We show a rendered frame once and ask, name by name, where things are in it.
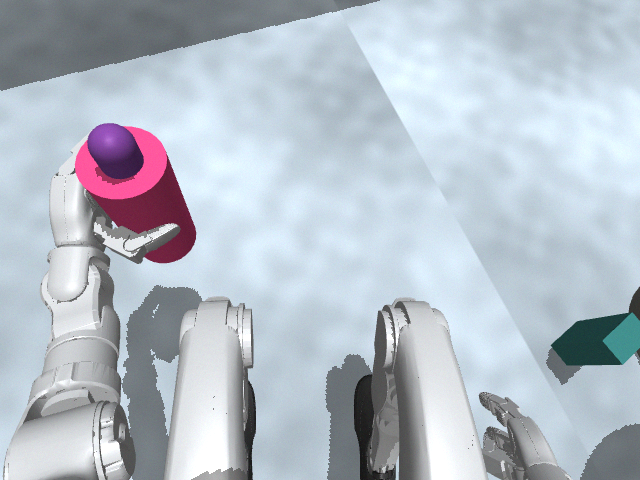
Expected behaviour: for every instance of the left robot arm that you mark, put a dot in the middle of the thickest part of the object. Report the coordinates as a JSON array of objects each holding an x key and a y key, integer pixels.
[{"x": 74, "y": 427}]

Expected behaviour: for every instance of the right robot hand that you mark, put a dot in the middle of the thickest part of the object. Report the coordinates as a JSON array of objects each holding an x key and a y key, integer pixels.
[{"x": 508, "y": 455}]

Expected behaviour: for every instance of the left robot hand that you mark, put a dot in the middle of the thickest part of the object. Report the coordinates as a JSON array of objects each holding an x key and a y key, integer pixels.
[{"x": 76, "y": 218}]

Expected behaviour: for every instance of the right robot foot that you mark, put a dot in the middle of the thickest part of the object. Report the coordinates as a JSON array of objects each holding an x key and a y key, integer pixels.
[{"x": 363, "y": 420}]

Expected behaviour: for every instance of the right robot arm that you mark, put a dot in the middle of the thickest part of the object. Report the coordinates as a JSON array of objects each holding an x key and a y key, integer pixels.
[{"x": 545, "y": 472}]

